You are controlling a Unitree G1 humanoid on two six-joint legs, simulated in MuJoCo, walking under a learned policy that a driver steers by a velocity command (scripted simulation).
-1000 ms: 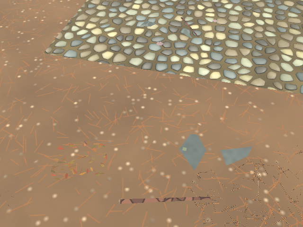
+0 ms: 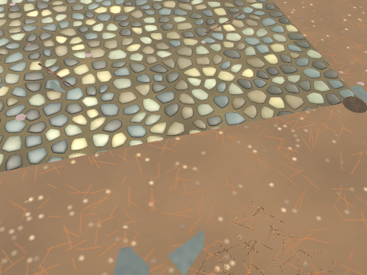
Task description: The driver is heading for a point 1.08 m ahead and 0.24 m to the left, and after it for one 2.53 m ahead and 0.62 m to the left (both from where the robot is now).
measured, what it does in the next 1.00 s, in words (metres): walks ahead, turning left: right foot, then left foot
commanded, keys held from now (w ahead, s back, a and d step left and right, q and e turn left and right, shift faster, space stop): w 0.10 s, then w+q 0.90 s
